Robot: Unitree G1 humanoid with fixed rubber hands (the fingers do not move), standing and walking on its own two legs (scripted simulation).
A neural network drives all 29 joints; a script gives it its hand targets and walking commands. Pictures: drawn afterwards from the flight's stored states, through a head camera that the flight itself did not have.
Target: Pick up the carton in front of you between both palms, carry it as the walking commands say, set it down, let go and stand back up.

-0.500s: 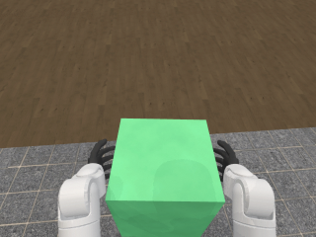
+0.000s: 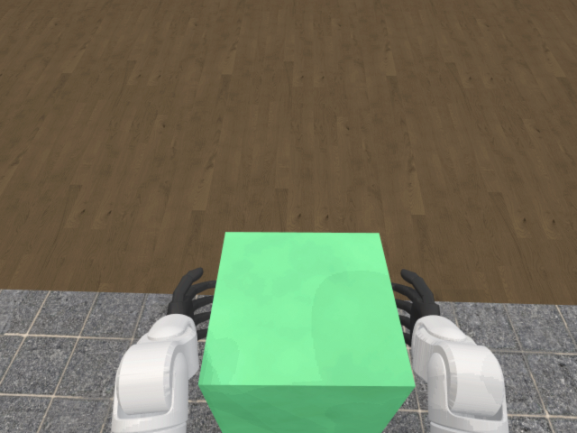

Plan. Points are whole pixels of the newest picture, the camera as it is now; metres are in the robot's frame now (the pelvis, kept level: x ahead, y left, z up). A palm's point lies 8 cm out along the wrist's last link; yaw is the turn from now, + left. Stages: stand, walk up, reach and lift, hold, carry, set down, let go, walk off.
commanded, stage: carry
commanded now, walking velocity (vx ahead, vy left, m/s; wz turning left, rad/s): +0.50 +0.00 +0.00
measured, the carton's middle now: (300, 343) +0.27 +0.01 -0.02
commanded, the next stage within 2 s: none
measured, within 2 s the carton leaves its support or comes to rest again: neither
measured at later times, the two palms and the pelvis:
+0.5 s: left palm (219, 112) +0.64 +0.17 +0.11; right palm (385, 123) +0.61 -0.13 +0.11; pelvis +0.34 +0.05 +0.00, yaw -5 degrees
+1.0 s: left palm (261, 27) +1.04 +0.13 +0.10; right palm (377, 29) +1.05 -0.17 +0.10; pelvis +0.66 -0.02 -0.01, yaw -2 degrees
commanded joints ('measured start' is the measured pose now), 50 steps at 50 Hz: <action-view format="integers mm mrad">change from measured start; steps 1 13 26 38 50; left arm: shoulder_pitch -451 -425 -715 -1191 -1540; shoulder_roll -994 -802 -753 -714 -995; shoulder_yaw -758 -685 -673 -544 -481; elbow -137 -165 -228 160 134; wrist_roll -448 -401 -406 -470 -569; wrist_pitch -17 58 117 184 112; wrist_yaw -286 -261 -197 -189 -202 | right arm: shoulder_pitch -406 -457 -736 -1198 -1454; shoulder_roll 993 820 747 695 952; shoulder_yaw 734 718 675 557 457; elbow -97 -175 -252 138 211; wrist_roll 382 412 467 497 451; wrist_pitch -53 32 100 152 84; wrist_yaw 241 228 215 188 118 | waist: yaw -17 -18 -63 -38 32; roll -94 -161 106 155 -89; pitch -359 -192 -381 -283 -557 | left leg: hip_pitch -114 60 591 570 -347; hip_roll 26 -56 216 145 -21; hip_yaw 3 183 -103 83 -61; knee -140 -582 -834 -602 236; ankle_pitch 36 275 380 711 -45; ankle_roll -11 24 143 93 33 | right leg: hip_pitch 378 403 -378 -168 550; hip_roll -293 -217 -90 14 -253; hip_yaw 301 70 185 56 435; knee -178 -35 628 181 74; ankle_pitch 221 637 -74 100 339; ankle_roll -53 17 71 8 -123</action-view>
